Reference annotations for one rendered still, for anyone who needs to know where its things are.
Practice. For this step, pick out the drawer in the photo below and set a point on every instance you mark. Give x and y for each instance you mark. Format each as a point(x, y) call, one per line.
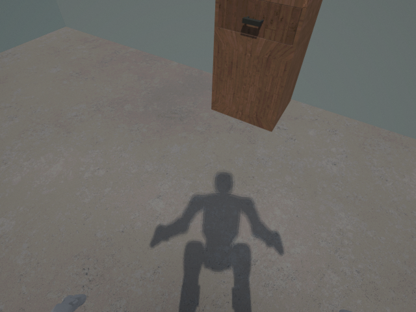
point(280, 21)

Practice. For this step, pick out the cabinet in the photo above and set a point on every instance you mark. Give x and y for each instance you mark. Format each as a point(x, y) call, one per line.
point(253, 77)

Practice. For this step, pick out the handle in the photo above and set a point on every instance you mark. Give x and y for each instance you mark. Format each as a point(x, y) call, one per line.
point(251, 21)

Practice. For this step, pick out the robot left hand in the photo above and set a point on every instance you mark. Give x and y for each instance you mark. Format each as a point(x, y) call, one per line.
point(70, 303)

